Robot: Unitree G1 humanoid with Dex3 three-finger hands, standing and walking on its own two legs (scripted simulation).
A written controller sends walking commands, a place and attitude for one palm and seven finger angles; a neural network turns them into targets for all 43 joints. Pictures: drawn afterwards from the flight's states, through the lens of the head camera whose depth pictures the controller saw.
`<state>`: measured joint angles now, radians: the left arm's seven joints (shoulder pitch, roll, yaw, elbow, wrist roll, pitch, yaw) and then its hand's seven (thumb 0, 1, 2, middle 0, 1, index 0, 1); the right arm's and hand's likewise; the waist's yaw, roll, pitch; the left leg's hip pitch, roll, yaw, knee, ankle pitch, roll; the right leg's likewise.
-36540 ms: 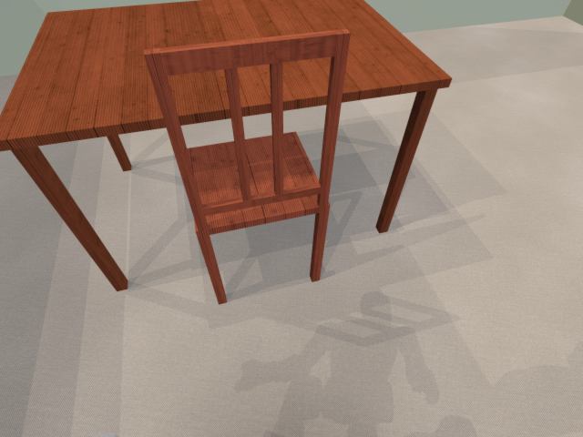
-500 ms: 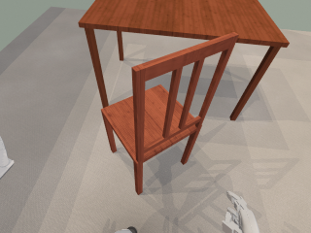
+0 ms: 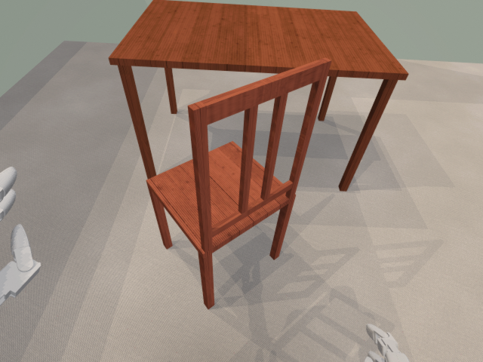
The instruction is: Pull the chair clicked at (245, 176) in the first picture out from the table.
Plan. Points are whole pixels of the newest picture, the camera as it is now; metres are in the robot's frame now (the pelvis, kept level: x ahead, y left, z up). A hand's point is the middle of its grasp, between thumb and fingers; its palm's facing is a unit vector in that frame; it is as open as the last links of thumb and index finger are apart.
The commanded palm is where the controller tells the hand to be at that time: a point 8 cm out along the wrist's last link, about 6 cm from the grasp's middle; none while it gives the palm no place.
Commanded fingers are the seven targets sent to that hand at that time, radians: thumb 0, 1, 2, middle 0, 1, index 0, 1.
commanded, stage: stop stepping back and stand still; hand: left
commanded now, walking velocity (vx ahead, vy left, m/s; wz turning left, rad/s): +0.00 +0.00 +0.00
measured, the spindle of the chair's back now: (246, 166) +0.60 +0.01 -0.05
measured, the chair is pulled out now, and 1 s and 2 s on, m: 0.46 0.46 0.46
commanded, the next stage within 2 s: let the arm hang, fingers relaxed in 0.74 s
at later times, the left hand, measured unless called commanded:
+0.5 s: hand (55, 234) +0.24 +0.25 +0.16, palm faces +0.40 -0.80 -0.45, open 7.4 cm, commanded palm +0.18 +0.29 +0.18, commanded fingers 0.00 0.90 0.90 -0.20 -0.30 -0.20 -0.30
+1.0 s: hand (110, 314) +0.22 +0.24 -0.07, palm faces +0.11 -0.91 -0.40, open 7.4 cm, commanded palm none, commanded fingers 0.00 0.90 0.90 -0.20 -0.30 -0.20 -0.30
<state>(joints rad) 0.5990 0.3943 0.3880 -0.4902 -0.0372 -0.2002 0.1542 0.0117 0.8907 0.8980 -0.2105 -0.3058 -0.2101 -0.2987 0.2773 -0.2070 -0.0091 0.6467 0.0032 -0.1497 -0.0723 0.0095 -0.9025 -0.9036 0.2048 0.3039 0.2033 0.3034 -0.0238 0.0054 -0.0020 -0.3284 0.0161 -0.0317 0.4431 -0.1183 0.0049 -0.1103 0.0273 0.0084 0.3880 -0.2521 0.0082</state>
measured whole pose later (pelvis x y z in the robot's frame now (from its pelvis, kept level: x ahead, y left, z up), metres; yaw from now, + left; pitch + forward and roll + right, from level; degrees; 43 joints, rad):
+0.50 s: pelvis +0.04 -0.01 +0.00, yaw -1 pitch -1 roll -1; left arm 0.55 0.40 0.39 -0.46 -0.05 -0.19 0.14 0.01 0.89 0.90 -0.21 -0.31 -0.21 -0.30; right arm 0.20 -0.19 0.01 0.64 0.01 -0.12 -0.07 0.01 -0.90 -0.90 0.21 0.30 0.21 0.30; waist 0.01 0.00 0.02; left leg -0.28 0.01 -0.01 0.44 -0.14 0.00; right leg -0.06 0.02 0.03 0.37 -0.29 0.00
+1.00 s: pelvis +0.04 +0.00 -0.01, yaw +1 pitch +1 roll +0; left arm 0.27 0.29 0.11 0.40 0.03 0.01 0.02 0.00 0.90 0.90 -0.20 -0.30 -0.20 -0.30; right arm 0.16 -0.27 -0.02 0.83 -0.02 -0.03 0.00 0.00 -0.90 -0.90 0.20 0.30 0.20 0.30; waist -0.01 0.06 -0.03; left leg -0.39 -0.03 -0.03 0.59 -0.21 0.01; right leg -0.18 -0.01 -0.01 0.58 -0.41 0.01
